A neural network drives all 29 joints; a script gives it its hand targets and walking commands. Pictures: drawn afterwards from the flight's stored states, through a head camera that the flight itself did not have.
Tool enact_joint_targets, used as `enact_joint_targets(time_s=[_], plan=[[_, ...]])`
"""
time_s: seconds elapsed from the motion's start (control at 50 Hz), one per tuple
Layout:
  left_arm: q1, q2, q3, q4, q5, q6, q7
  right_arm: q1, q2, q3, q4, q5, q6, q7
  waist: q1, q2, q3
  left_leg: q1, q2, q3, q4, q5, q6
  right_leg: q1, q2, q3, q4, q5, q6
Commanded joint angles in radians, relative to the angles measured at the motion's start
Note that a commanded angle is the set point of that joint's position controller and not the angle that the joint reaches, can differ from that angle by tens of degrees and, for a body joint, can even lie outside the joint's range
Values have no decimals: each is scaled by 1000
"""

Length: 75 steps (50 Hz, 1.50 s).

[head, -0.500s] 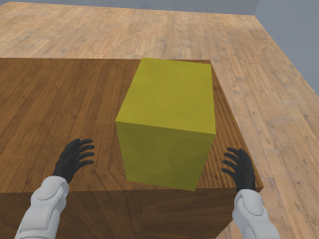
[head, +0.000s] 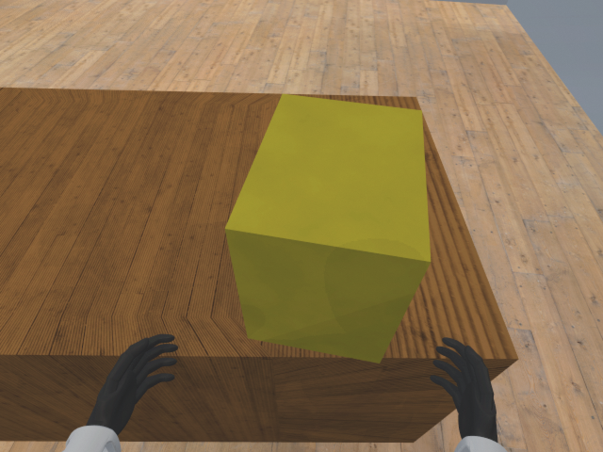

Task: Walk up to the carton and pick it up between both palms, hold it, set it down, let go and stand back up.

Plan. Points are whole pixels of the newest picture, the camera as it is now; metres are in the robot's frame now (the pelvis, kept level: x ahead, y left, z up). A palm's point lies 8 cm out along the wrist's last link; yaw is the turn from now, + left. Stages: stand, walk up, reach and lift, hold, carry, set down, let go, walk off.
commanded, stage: set down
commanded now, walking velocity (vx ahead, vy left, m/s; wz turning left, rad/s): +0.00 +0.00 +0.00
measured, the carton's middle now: (331, 229) +0.43 +0.00 +0.03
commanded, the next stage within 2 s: let go in 1.16 s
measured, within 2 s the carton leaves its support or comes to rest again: neither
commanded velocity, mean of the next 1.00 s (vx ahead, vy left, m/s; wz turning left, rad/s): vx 0.00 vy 0.00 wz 0.00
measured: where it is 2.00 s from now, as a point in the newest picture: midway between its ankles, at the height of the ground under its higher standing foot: outside the picture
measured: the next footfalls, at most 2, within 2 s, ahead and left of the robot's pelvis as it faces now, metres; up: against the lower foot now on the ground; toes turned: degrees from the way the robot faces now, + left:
none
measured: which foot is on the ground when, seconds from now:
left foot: down 0.00-1.00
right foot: down 0.00-1.00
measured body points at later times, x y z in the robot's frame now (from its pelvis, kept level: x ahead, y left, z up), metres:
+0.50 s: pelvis +0.00 -0.01 +0.00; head -0.01 +0.00 +0.45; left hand +0.18 +0.23 -0.05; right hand +0.17 -0.21 -0.05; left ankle -0.02 +0.10 -0.74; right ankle -0.01 -0.15 -0.74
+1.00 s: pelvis +0.00 -0.03 +0.01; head +0.01 -0.02 +0.46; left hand +0.17 +0.21 -0.07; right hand +0.16 -0.23 -0.08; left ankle -0.02 +0.10 -0.74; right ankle -0.01 -0.15 -0.74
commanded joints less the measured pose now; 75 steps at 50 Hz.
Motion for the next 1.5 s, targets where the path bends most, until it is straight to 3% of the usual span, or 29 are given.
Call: enact_joint_targets(time_s=[0.0, 0.08, 0.22, 0.36, 0.44, 0.52, 0.74, 1.02, 1.24, 1.3, 1.36, 1.48], plan=[[-85, 145, 57, -151, -6, -63, 12, -73, -56, -36, -99, -16, -86, 16, -30, 128, -164, 29, -1, -18, -62, 401, -74, 6, 15, 32, -31, 122, -74], [-86, 133, 49, -117, -4, -58, 18, -99, -75, -41, -77, -18, -93, 35, -21, 100, -171, 24, 0, -14, -82, 376, -68, 11, 19, 29, -36, 104, -73], [-119, 97, 26, -35, 17, -23, 30, -141, -107, -72, 17, -38, -56, 63, -31, 104, -107, -8, 6, -3, -128, 276, -62, 15, 25, 21, -50, 23, -82], [-120, 52, 27, 53, 66, 18, 49, -156, -123, -63, 81, -47, -24, 102, -14, 81, -83, -8, -3, 20, -150, 255, -50, 25, 21, 21, -57, 35, -84], [-144, 50, 30, 58, 82, 32, 61, -163, -124, -78, 88, -67, -16, 115, -23, 70, -104, -16, -12, 42, -155, 222, -43, 37, 17, 25, -58, 39, -75], [-130, 61, 52, 44, 121, 75, 64, -142, -135, -63, 119, -51, 0, 123, -12, 86, -99, 48, -10, 51, -159, 324, -54, 32, 8, 29, -76, 104, -72], [-118, 15, 61, 85, 163, 138, 73, -147, -160, -72, 190, -89, 5, 148, -22, 31, -117, 84, -22, 73, -164, 317, -44, -4, 8, 19, -97, 127, -43], [-118, -59, 70, 122, 243, 207, 127, -188, -226, -95, 320, -122, 2, 206, -25, 50, -135, 100, -26, 71, -165, 389, -55, -15, 33, -10, -96, 144, -48], [-189, -103, 36, 117, 257, 254, 177, -259, -291, -148, 412, -168, -12, 253, -62, 19, -162, 108, -10, 61, -146, 303, -46, -76, 39, -29, -69, 144, -44], [-174, -96, 45, 123, 257, 244, 174, -246, -283, -133, 414, -158, -24, 250, -58, -15, -186, 100, -24, 67, -132, 331, -41, -34, 29, -12, -57, 245, -30], [-148, -97, 66, 152, 275, 241, 165, -234, -287, -108, 432, -141, -34, 247, -48, -12, -199, 105, -44, 67, -127, 367, -47, 10, 24, -1, -51, 340, -19], [-156, -114, 71, 179, 293, 257, 158, -248, -292, -97, 435, -132, -31, 249, -41, 8, -155, 108, -43, 68, -145, 335, -47, -16, 27, -6, -70, 278, -30]])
